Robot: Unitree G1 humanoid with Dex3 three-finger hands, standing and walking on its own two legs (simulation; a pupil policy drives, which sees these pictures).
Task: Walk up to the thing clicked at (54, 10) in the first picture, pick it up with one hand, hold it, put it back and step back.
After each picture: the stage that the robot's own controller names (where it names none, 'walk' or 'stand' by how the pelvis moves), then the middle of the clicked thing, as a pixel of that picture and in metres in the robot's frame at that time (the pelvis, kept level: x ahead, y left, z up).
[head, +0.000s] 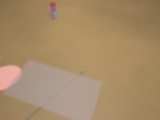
stand; (53, 11) +1.99 +0.36 -0.65
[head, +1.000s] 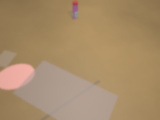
walk; (75, 10) +1.87 +0.17 -0.64
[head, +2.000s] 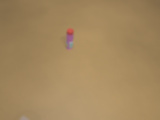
walk; (69, 39) +1.26 +0.13 -0.63
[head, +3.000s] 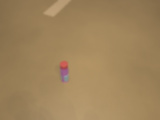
walk; (64, 72) +0.87 +0.16 -0.64
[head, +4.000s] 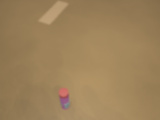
walk; (64, 99) +0.57 +0.13 -0.63
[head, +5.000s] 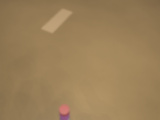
stand; (64, 116) +0.47 +0.09 -0.64
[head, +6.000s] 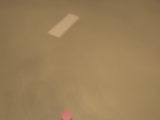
stand; out of the picture +0.45 +0.08 -0.65
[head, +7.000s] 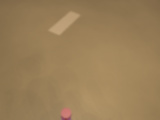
stand; (66, 119) +0.46 +0.08 -0.65
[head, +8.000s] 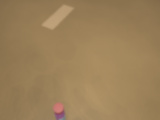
stand; (59, 114) +0.46 +0.14 -0.64
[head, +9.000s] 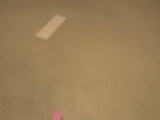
stand; out of the picture +0.46 +0.15 -0.66
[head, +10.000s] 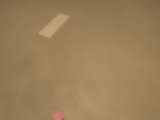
stand; out of the picture +0.45 +0.14 -0.66
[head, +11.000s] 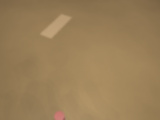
stand; out of the picture +0.45 +0.13 -0.66
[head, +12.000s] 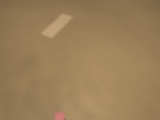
stand; out of the picture +0.44 +0.12 -0.66
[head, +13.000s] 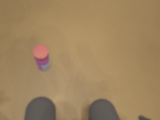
go down; (42, 60) +0.50 +0.16 -0.39
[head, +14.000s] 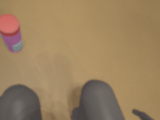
approach; (12, 37) +0.52 +0.22 -0.27
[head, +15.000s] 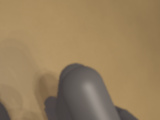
close in; out of the picture +0.50 +0.27 -0.18
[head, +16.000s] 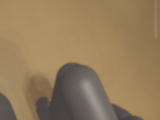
close; out of the picture +0.51 +0.29 -0.18
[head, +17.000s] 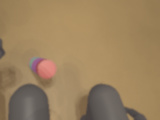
lift; (40, 65) +0.43 +0.15 -0.26
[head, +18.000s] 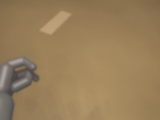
hold; out of the picture +0.25 +0.07 -0.69
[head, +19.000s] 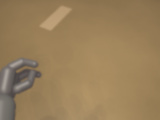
hold; out of the picture +0.24 +0.10 -0.70
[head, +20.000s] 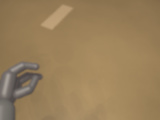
hold; out of the picture +0.24 +0.08 -0.70
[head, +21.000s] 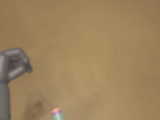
crouch; out of the picture +0.27 +0.06 -0.64
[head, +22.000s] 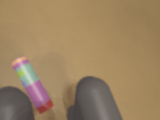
crouch; (32, 84) +0.34 +0.09 -0.34
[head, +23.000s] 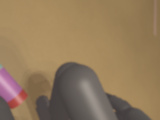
lower; out of the picture +0.35 +0.10 -0.27
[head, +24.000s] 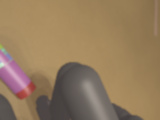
lower; (5, 66) +0.37 +0.07 -0.27
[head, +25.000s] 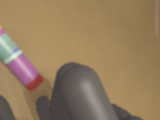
lower; (15, 59) +0.40 +0.04 -0.27
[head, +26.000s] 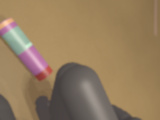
lower; (25, 50) +0.44 -0.01 -0.27
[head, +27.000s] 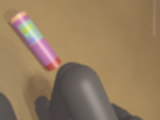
loosen; (37, 42) +0.48 -0.05 -0.27
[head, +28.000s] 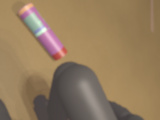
withdraw; (44, 33) +0.52 -0.10 -0.27
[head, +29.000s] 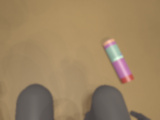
walk; (118, 61) +0.51 -0.25 -0.39
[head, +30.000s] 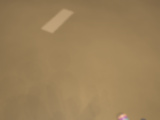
stand; out of the picture +0.39 -0.39 -0.68
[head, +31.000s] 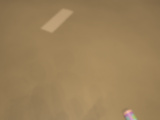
stand; out of the picture +0.42 -0.43 -0.69
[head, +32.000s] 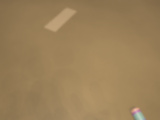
stand; out of the picture +0.44 -0.50 -0.71
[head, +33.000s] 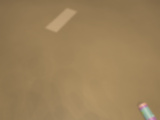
walk; (150, 119) +0.48 -0.57 -0.74
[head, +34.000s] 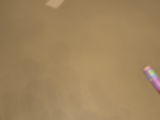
walk; (154, 79) +0.73 -0.65 -0.73
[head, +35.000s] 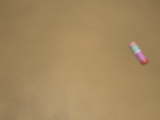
walk; (138, 53) +1.06 -0.66 -0.73
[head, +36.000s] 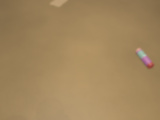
stand; (144, 58) +1.21 -0.74 -0.74
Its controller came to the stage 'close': yes
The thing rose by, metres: 0.00
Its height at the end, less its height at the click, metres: -0.09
